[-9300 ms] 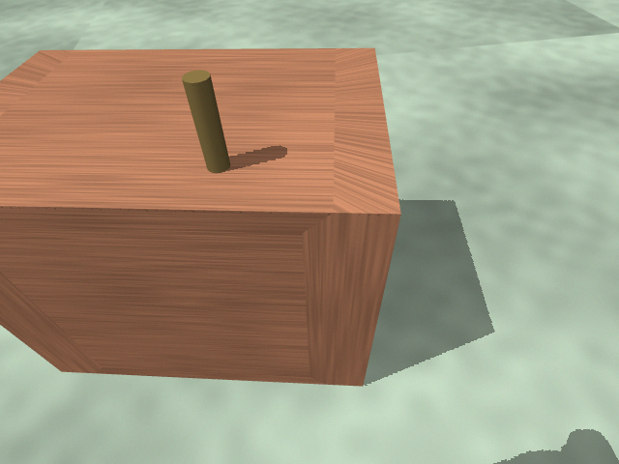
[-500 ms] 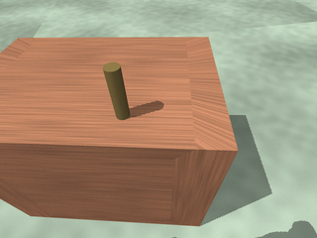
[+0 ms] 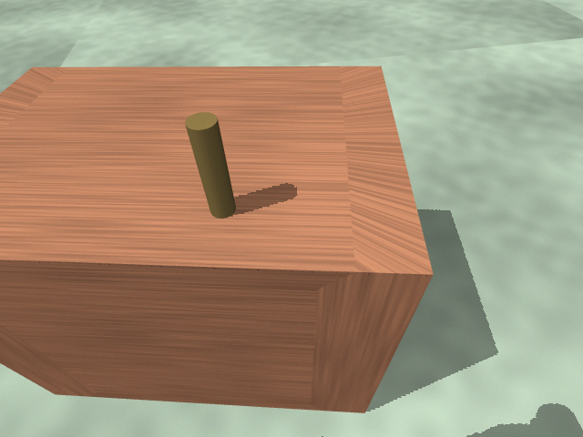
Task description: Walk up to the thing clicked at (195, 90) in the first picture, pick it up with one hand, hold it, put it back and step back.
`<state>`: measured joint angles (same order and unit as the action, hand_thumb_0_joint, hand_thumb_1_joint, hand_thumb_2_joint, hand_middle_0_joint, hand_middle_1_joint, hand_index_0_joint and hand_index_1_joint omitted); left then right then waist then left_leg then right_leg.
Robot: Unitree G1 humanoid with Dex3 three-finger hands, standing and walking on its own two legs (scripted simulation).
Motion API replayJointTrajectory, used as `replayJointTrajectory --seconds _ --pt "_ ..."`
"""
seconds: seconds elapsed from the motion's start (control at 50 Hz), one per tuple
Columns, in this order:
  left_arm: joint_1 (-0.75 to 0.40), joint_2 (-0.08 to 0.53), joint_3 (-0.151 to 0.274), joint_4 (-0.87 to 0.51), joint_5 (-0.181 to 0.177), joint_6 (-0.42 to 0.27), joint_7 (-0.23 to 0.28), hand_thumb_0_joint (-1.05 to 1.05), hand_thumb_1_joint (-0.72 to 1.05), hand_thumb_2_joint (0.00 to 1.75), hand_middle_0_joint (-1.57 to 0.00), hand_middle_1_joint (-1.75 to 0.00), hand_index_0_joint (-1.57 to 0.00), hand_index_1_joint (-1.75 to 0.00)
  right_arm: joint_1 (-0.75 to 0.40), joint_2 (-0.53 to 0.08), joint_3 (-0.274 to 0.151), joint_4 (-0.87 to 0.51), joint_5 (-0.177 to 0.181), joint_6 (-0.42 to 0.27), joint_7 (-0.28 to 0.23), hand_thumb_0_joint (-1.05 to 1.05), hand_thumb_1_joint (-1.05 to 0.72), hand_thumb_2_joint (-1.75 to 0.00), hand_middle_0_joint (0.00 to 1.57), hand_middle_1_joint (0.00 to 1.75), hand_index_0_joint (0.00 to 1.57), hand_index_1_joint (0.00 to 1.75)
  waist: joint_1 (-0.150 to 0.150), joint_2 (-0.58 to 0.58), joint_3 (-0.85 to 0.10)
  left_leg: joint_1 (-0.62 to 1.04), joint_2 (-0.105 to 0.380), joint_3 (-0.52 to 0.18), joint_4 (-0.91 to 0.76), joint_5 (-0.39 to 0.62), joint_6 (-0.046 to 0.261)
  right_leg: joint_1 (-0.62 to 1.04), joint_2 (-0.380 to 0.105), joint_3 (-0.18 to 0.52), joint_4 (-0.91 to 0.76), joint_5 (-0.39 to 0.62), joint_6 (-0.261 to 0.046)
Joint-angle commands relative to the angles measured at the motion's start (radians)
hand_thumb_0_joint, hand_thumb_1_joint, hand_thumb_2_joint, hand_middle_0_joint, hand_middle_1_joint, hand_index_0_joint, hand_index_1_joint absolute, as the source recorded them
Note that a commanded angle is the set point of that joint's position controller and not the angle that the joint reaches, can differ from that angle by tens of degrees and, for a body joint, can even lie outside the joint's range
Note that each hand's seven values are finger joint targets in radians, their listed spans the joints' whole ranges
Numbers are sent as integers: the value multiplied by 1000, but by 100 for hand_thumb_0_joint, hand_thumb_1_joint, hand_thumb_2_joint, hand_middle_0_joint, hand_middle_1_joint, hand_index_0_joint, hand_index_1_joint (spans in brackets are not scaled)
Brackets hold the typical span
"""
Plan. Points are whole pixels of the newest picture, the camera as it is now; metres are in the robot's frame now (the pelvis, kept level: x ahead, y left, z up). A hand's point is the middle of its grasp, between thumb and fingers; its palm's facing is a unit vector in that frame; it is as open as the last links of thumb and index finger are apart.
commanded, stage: stand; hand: left
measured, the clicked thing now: (213, 170) +0.49 +0.15 +0.11
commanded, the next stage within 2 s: none
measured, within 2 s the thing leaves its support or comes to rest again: neither
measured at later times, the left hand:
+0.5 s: hand out of the picture +0.07 +0.25 -0.15, palm faces -0.04 -0.94 -0.35, open 7.4 cm
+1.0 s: hand out of the picture +0.08 +0.25 -0.15, palm faces -0.04 -0.94 -0.35, open 7.4 cm
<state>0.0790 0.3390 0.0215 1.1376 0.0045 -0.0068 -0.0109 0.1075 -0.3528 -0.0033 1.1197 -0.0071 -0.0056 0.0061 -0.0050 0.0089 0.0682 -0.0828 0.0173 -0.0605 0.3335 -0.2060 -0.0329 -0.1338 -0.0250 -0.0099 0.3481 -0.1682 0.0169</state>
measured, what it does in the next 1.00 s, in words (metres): stands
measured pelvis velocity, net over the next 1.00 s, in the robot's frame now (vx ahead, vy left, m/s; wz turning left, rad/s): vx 0.00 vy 0.00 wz -0.01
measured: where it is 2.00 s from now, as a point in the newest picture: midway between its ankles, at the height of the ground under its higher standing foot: outside the picture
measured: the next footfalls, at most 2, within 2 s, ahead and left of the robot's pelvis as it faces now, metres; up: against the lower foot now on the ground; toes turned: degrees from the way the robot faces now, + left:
none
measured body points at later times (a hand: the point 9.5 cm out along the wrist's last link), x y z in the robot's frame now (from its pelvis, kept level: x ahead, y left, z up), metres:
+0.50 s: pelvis -0.01 +0.00 +0.00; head +0.01 -0.01 +0.45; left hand +0.07 +0.30 -0.13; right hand +0.05 -0.31 -0.14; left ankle -0.01 +0.14 -0.75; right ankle +0.01 -0.13 -0.75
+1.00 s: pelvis +0.00 +0.00 +0.00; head +0.01 -0.01 +0.45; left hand +0.08 +0.30 -0.13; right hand +0.06 -0.31 -0.14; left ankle -0.01 +0.14 -0.75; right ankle +0.02 -0.13 -0.75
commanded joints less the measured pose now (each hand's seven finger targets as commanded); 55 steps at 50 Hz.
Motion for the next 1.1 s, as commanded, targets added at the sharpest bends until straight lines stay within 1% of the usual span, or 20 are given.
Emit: replayJointTrajectory --seconds 0.0,0.08,0.1,0.24,0.26,0.3,0.36,0.4,0.5,0.54,0.58,0.62,0.64,0.68,0.76,0.8,0.86,0.92,1.0,1.08 --pt "-35 219 34 -58 -1 -23 14 0 90 90 -20 -30 -20 -30 -38 -212 -35 -62 1 -24 -15 0 -90 -90 20 30 20 30 9 1 -99 -25 101 -50 -56 176 41 59 -99 84 -44 138 -37" --pt "-46 223 29 -64 2 -22 14 0 90 90 -20 -30 -20 -30 -33 -215 -35 -62 -2 -20 -15 0 -90 -90 20 30 20 30 3 -5 -98 -43 99 -47 -62 137 44 61 -101 87 -50 117 -38" --pt "-35 223 28 -61 4 -22 14 0 90 90 -20 -30 -20 -30 -38 -217 -36 -62 -1 -20 -14 0 -90 -90 20 30 20 30 7 -3 -97 -37 101 -48 -64 135 44 55 -99 84 -49 112 -37" --pt "-32 237 24 -66 4 -25 14 0 90 90 -20 -30 -20 -30 -17 -210 -36 -59 -4 -18 -8 0 -90 -90 20 30 20 30 2 -30 -68 -50 95 -45 -62 71 46 14 -98 99 -76 11 -36" --pt "-26 229 21 -66 4 -25 14 0 90 90 -20 -30 -20 -30 -25 -218 -38 -57 -3 -17 -7 0 -90 -90 20 30 20 30 5 -10 -66 -51 95 -46 -58 55 50 14 -96 98 -80 4 -34" --pt "-22 231 20 -67 3 -26 13 0 90 90 -20 -30 -20 -30 -18 -214 -37 -56 -4 -17 -6 0 -90 -90 20 30 20 30 4 -16 -64 -61 92 -46 -62 55 49 14 -98 102 -79 4 -36" --pt "-16 236 20 -69 4 -26 14 0 90 90 -20 -30 -20 -30 -24 -213 -38 -60 -3 -19 -6 0 -90 -90 20 30 20 30 8 -8 -87 -49 99 -48 -62 85 50 32 -98 93 -61 62 -39" --pt "-13 238 21 -67 2 -27 13 0 90 90 -20 -30 -20 -30 -21 -209 -36 -58 -2 -19 -6 0 -90 -90 20 30 20 30 8 -15 -84 -46 97 -48 -64 95 47 31 -96 92 -60 57 -39" --pt "-16 240 21 -70 1 -26 13 0 90 90 -20 -30 -20 -30 -8 -216 -34 -55 -3 -21 -9 0 -90 -90 20 30 20 30 6 -9 -90 -44 97 -44 -62 108 47 36 -99 99 -52 92 -41" --pt "-6 232 19 -66 -1 -24 12 0 90 90 -20 -30 -20 -30 -11 -220 -32 -52 -1 -21 -9 0 -90 -90 20 30 20 30 9 9 -76 -49 98 -45 -67 98 45 25 -94 95 -54 76 -38" --pt "-8 234 18 -67 2 -22 13 0 90 90 -20 -30 -20 -30 -11 -217 -33 -55 -2 -20 -10 0 -90 -90 20 30 20 30 8 -6 -74 -57 101 -46 -68 85 45 25 -92 91 -51 54 -39" --pt "-10 241 19 -66 1 -23 14 0 90 90 -20 -30 -20 -30 -5 -212 -32 -55 -2 -18 -10 0 -90 -90 20 30 20 30 6 -22 -77 -50 100 -46 -67 101 46 24 -94 94 -50 58 -41" --pt "-10 237 19 -67 2 -24 13 0 90 90 -20 -30 -20 -30 -3 -220 -33 -55 -2 -19 -11 0 -90 -90 20 30 20 30 6 -10 -87 -46 102 -43 -61 98 49 34 -100 100 -49 82 -42" --pt "-2 234 15 -68 2 -25 13 0 90 90 -20 -30 -20 -30 -11 -220 -34 -56 0 -19 -10 0 -90 -90 20 30 20 30 10 -10 -88 -37 102 -46 -61 121 46 31 -98 94 -49 91 -41" --pt "-3 234 16 -65 0 -23 13 0 90 90 -20 -30 -20 -30 -6 -219 -31 -54 0 -21 -11 0 -90 -90 20 30 20 30 8 1 -78 -45 102 -44 -62 103 46 32 -100 99 -48 98 -42" --pt "-7 238 17 -68 0 -23 14 0 90 90 -20 -30 -20 -30 -7 -219 -32 -57 -1 -20 -10 0 -90 -90 20 30 20 30 8 -9 -85 -41 102 -44 -63 127 45 34 -95 92 -46 103 -42" --pt "-7 241 16 -71 1 -26 15 0 90 90 -20 -30 -20 -30 1 -215 -32 -56 -1 -19 -10 0 -90 -90 20 30 20 30 5 -19 -83 -41 100 -39 -58 117 44 32 -97 99 -52 101 -41" --pt "-7 240 17 -68 2 -26 15 0 90 90 -20 -30 -20 -30 -6 -217 -32 -60 0 -19 -11 0 -90 -90 20 30 20 30 5 -11 -100 -34 103 -40 -58 140 46 49 -102 97 -42 146 -40" --pt "-6 235 14 -69 1 -25 15 0 90 90 -20 -30 -20 -30 -4 -216 -31 -57 0 -19 -11 0 -90 -90 20 30 20 30 6 -8 -78 -42 104 -41 -63 124 44 31 -95 92 -48 110 -39" --pt "-9 240 17 -70 2 -25 16 0 90 90 -20 -30 -20 -30 -7 -217 -32 -63 -1 -18 -12 0 -90 -90 20 30 20 30 4 -12 -89 -35 104 -38 -58 130 46 36 -98 95 -46 131 -39"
